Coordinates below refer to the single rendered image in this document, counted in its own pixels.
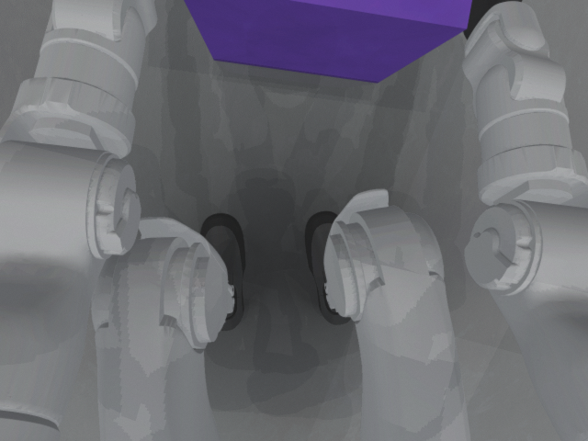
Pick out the robot left shin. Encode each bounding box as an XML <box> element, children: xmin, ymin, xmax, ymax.
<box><xmin>91</xmin><ymin>217</ymin><xmax>234</xmax><ymax>332</ymax></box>

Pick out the right robot forearm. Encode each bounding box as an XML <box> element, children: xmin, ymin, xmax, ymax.
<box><xmin>462</xmin><ymin>1</ymin><xmax>588</xmax><ymax>209</ymax></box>

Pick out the robot right upper arm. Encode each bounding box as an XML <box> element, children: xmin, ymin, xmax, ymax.
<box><xmin>464</xmin><ymin>199</ymin><xmax>588</xmax><ymax>441</ymax></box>

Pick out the left robot forearm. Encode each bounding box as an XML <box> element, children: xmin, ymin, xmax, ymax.
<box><xmin>0</xmin><ymin>0</ymin><xmax>157</xmax><ymax>159</ymax></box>

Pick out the carton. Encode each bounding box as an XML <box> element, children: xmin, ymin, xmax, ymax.
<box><xmin>184</xmin><ymin>0</ymin><xmax>472</xmax><ymax>83</ymax></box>

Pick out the robot left upper arm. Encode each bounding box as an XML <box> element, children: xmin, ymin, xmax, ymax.
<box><xmin>0</xmin><ymin>141</ymin><xmax>141</xmax><ymax>441</ymax></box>

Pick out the right robot thigh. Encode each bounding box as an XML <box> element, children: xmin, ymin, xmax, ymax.
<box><xmin>325</xmin><ymin>206</ymin><xmax>471</xmax><ymax>441</ymax></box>

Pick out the robot right hand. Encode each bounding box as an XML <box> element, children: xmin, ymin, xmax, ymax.
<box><xmin>463</xmin><ymin>0</ymin><xmax>522</xmax><ymax>39</ymax></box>

